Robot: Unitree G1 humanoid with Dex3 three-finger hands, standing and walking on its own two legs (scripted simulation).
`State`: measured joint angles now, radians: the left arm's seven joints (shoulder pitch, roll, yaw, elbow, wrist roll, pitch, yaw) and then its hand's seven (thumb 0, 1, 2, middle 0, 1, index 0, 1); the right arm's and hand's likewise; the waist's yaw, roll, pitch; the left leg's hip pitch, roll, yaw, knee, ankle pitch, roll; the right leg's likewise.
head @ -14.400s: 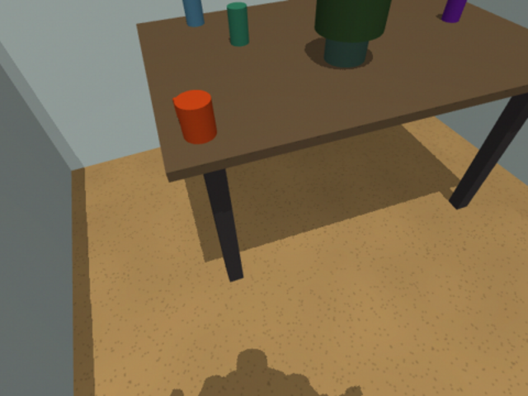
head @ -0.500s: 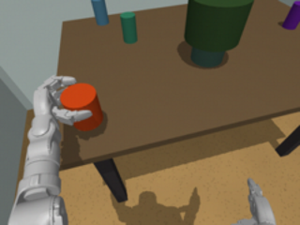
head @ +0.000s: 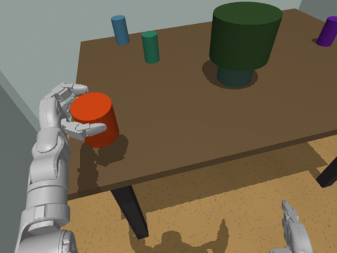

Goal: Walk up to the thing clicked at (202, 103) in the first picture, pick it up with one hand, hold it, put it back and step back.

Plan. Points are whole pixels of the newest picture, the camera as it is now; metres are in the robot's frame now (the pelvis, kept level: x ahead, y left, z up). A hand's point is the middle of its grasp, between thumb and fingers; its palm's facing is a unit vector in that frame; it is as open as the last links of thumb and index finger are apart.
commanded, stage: lift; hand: left
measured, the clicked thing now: (93, 116) +0.42 +0.19 +0.14
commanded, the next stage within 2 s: hold in 0.98 s
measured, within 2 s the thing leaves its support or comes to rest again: neither
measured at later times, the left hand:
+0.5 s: hand (74, 100) +0.36 +0.18 +0.24, palm faces +0.19 -0.98 +0.00, open 11.6 cm
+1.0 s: hand (67, 94) +0.33 +0.18 +0.27, palm faces +0.17 -0.99 +0.00, open 11.6 cm
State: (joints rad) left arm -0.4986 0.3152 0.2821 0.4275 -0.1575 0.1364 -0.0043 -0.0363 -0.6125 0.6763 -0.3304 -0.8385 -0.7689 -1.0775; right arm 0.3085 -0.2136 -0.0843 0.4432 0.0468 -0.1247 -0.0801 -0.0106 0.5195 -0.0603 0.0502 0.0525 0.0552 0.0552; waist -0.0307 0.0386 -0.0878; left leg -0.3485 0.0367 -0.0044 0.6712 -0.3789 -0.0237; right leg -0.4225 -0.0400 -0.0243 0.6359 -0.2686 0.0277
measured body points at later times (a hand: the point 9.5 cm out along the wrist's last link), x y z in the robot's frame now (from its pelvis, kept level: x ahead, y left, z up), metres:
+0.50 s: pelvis +0.00 +0.00 +0.01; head -0.04 -0.03 +0.46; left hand +0.34 +0.24 +0.24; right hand +0.17 -0.26 -0.06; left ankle -0.02 +0.13 -0.72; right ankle +0.03 -0.14 -0.72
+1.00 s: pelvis -0.01 +0.00 +0.01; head -0.06 -0.03 +0.46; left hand +0.32 +0.23 +0.27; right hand +0.16 -0.26 -0.06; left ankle -0.02 +0.13 -0.72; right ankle +0.03 -0.14 -0.72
